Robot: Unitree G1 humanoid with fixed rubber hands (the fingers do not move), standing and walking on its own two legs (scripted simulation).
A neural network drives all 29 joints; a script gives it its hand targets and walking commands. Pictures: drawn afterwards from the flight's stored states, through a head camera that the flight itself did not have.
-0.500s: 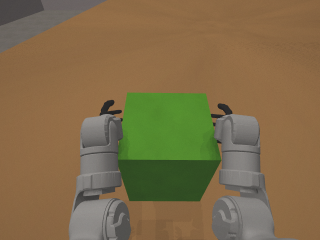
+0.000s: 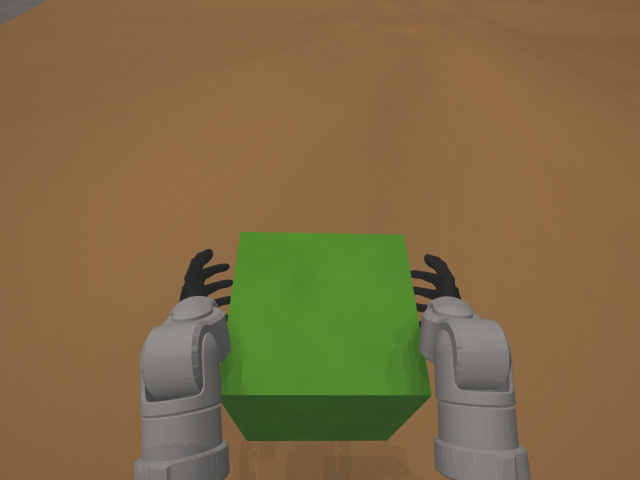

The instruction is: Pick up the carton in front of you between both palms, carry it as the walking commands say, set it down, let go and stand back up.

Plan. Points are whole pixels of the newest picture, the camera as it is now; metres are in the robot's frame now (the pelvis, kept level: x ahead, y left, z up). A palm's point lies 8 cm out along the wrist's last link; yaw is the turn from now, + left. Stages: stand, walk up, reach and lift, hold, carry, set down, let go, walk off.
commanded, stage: carry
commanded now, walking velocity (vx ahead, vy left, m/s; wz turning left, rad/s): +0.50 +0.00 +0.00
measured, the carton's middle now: (319, 345) +0.33 +0.01 -0.01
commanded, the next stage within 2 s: none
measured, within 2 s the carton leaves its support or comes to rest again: neither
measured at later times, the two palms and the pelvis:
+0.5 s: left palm (260, 163) +0.57 +0.10 +0.12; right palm (437, 168) +0.58 -0.18 +0.10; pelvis +0.30 -0.06 +0.01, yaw +4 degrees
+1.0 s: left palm (264, 84) +0.90 +0.13 +0.10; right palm (396, 88) +0.88 -0.16 +0.09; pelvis +0.63 -0.01 +0.01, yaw +0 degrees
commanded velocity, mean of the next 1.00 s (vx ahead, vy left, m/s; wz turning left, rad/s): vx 0.48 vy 0.00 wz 0.00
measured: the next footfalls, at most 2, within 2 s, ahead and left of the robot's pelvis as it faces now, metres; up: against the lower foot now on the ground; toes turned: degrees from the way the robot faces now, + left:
right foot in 0.26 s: +0.35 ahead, -0.13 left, +0.00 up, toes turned -10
left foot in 0.74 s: +0.63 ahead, +0.10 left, +0.00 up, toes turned +15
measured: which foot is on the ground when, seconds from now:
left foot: down 0.00-0.28, up 0.30-0.72, down 0.74-1.00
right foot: up 0.00-0.24, down 0.26-0.74, up 0.76-1.00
